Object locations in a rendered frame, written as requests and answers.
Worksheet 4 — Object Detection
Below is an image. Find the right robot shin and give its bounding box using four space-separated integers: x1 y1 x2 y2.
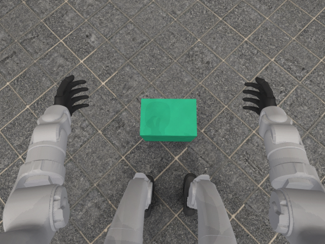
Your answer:
187 174 215 209

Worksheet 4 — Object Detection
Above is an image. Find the left robot shin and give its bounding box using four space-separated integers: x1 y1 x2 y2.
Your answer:
129 173 149 209

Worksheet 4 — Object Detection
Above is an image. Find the carton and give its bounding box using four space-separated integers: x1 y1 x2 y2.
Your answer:
140 99 197 142

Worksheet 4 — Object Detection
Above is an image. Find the left robot upper arm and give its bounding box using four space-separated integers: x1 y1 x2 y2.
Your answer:
0 184 70 244

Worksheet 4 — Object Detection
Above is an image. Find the left robot hand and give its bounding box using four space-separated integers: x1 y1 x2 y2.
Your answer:
53 75 89 116

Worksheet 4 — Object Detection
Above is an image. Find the right robot hand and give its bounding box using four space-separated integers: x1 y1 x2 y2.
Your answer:
243 77 277 115

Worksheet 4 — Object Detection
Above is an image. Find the robot left forearm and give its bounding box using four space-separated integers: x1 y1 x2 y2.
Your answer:
3 105 72 231

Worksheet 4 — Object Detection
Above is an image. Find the right robot upper arm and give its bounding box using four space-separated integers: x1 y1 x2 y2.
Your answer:
269 188 325 244

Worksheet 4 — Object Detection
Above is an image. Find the robot right forearm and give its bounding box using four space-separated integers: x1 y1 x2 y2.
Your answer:
258 106 325 193

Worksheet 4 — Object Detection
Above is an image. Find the robot shin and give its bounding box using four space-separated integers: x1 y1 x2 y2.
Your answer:
187 174 215 209
129 173 149 209

